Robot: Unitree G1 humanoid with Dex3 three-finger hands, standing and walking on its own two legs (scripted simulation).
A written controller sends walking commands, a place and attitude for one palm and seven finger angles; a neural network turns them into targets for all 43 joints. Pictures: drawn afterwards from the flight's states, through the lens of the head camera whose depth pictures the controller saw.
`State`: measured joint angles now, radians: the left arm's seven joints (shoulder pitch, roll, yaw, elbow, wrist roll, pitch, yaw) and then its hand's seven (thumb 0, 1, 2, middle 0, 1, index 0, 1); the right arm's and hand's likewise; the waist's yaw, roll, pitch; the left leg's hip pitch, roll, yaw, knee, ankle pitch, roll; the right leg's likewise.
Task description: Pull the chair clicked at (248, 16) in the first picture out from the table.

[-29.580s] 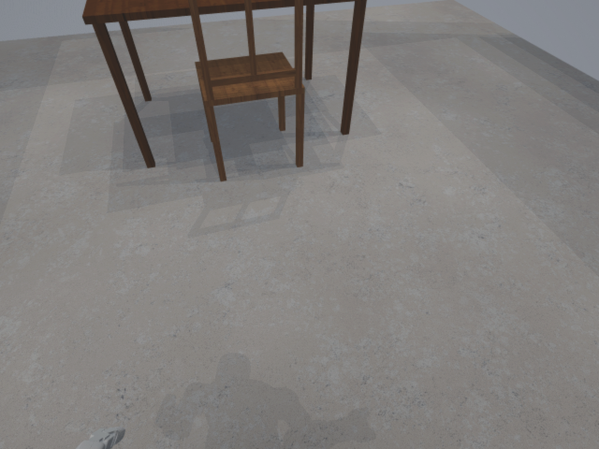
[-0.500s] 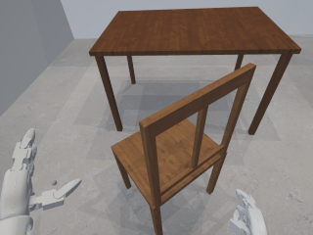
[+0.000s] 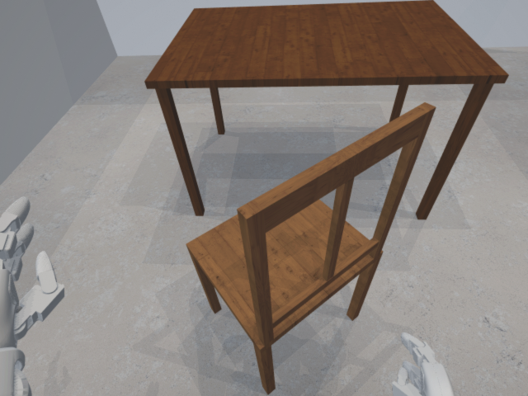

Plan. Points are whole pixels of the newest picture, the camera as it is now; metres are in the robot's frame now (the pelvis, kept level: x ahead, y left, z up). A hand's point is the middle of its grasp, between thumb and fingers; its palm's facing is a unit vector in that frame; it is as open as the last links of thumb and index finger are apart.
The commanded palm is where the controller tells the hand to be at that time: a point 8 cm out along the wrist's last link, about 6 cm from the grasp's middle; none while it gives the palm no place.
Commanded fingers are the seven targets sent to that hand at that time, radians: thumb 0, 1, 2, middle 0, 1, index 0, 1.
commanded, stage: draw the hand back to the body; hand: left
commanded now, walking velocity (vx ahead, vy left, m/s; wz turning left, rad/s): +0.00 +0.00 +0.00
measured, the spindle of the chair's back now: (335, 235) +0.45 -0.09 -0.07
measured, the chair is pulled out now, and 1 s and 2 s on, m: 0.47 0.47 0.47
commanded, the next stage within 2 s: step back with the hand held close in 0.14 s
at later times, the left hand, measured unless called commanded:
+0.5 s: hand (60, 281) +0.20 +0.26 +0.15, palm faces +0.40 -0.76 -0.52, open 7.4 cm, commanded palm +0.13 +0.30 +0.18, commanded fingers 0.00 0.90 0.90 -0.20 -0.30 -0.20 -0.30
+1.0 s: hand (24, 352) +0.12 +0.26 +0.15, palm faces +0.45 -0.76 -0.46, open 7.4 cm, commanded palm +0.06 +0.30 +0.18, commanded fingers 0.00 0.90 0.90 -0.20 -0.30 -0.20 -0.30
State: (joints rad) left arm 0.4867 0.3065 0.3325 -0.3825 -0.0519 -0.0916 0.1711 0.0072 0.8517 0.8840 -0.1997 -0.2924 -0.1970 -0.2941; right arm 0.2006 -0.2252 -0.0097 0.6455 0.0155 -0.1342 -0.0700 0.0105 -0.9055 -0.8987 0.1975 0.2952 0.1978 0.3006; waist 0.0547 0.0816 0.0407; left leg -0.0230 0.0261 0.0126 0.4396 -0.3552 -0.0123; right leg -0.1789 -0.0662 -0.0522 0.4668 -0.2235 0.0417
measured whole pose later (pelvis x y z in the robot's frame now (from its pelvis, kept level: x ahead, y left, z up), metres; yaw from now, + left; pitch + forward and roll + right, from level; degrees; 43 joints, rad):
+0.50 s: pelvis -0.02 +0.01 +0.00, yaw -1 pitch +0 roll +0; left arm 0.52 0.36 0.40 -0.44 -0.04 -0.18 0.16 0.01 0.89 0.90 -0.21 -0.30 -0.20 -0.30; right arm 0.13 -0.23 -0.02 0.58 0.01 -0.07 -0.06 0.01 -0.91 -0.90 0.20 0.30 0.20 0.30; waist 0.00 0.06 0.11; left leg -0.12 0.02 0.03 0.45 -0.32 0.00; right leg -0.27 -0.07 -0.03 0.44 -0.16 0.05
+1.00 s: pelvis -0.08 +0.00 -0.01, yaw -1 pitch +0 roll +0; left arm 0.54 0.36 0.39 -0.48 -0.03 -0.17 0.19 0.01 0.88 0.90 -0.21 -0.30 -0.21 -0.30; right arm 0.18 -0.22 -0.01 0.58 0.01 -0.06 -0.08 0.01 -0.91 -0.90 0.20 0.30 0.20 0.30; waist 0.02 0.01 0.05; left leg -0.30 0.03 0.02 0.61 -0.32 0.00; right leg -0.41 -0.06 -0.04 0.52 -0.15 0.03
